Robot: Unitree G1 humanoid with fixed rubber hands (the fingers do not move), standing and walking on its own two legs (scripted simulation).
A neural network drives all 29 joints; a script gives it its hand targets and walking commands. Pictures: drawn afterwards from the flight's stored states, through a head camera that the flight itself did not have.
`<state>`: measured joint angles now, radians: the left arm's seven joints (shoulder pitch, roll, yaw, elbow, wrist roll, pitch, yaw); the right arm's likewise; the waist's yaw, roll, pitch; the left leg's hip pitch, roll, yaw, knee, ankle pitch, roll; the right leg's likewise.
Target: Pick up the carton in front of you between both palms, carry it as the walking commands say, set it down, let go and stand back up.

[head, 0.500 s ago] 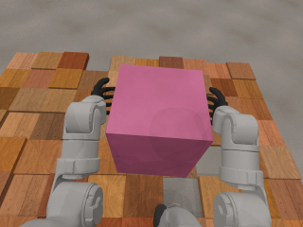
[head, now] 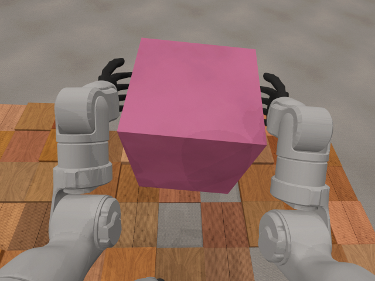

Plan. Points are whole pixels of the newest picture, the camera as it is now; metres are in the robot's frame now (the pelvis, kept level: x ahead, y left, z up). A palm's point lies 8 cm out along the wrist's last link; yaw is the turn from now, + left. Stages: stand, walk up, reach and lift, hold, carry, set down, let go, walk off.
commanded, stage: carry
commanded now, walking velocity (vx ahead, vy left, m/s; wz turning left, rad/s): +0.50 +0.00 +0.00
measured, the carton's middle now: (190, 126) +0.40 +0.01 +0.09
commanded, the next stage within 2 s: none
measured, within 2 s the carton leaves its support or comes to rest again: neither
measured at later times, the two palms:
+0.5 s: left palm (164, 65) +0.66 +0.08 +0.05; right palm (263, 70) +0.67 -0.21 +0.04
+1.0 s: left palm out of the picture +1.01 +0.03 +0.12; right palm (268, 2) +0.98 -0.27 +0.11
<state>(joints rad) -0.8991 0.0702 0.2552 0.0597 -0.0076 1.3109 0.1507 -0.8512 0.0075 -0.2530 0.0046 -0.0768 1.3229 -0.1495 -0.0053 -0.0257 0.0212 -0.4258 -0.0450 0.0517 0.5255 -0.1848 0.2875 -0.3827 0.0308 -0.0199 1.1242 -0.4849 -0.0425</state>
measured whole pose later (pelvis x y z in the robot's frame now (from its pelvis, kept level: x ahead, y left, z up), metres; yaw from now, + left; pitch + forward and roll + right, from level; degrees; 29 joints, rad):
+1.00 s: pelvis +0.63 -0.08 -0.04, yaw -1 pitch +4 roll +1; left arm -0.75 0.02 0.24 0.02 0.03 1.28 0.13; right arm -0.73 -0.03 -0.17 0.03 0.02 1.28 -0.18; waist -0.09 0.00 -0.01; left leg -0.40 -0.08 0.15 0.57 -0.25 0.14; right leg -0.69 -0.03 0.03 1.34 -0.41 -0.04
